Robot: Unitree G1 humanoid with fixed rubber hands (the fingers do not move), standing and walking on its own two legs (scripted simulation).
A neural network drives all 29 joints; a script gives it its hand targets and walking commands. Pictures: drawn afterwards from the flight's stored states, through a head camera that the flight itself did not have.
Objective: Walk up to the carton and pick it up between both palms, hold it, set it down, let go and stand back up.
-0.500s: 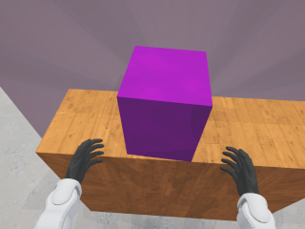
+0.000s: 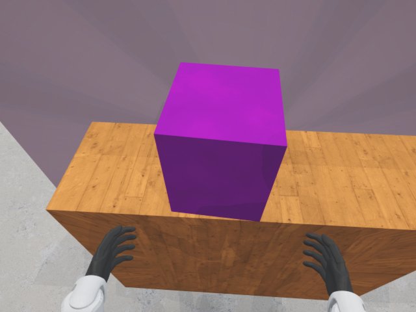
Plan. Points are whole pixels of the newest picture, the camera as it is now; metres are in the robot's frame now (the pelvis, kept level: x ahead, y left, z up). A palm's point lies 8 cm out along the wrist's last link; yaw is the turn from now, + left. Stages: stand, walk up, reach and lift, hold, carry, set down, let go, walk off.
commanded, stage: set down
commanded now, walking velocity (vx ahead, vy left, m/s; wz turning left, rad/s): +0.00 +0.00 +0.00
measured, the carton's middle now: (221, 144) +0.42 +0.02 +0.08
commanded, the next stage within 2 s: let go in 0.54 s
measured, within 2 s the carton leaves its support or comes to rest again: neither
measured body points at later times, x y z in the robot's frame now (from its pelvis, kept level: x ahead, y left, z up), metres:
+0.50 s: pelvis +0.00 -0.01 +0.00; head +0.00 +0.00 +0.45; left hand +0.16 +0.23 -0.08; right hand +0.16 -0.23 -0.08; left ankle -0.02 +0.11 -0.75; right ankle -0.01 -0.10 -0.75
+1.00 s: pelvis -0.01 -0.01 +0.00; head +0.00 +0.01 +0.44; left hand +0.17 +0.22 -0.10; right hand +0.15 -0.24 -0.09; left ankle -0.02 +0.11 -0.75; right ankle -0.01 -0.10 -0.75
